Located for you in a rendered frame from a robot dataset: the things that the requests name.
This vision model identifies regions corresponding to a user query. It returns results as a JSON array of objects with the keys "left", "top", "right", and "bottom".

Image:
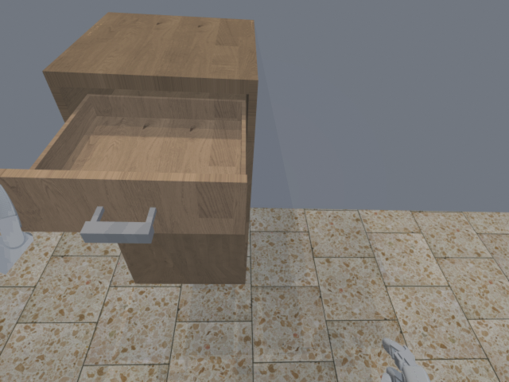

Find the right robot hand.
[{"left": 381, "top": 338, "right": 431, "bottom": 382}]

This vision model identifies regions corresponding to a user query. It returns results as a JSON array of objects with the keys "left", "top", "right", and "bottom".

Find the drawer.
[{"left": 0, "top": 94, "right": 247, "bottom": 235}]

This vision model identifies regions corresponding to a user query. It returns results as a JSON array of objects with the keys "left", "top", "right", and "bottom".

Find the handle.
[{"left": 80, "top": 206, "right": 157, "bottom": 244}]

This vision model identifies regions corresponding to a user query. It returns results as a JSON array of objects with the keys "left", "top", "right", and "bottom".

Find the cabinet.
[{"left": 42, "top": 12, "right": 258, "bottom": 284}]

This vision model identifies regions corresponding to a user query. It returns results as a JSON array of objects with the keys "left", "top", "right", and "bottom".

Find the left robot hand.
[{"left": 0, "top": 184, "right": 34, "bottom": 275}]

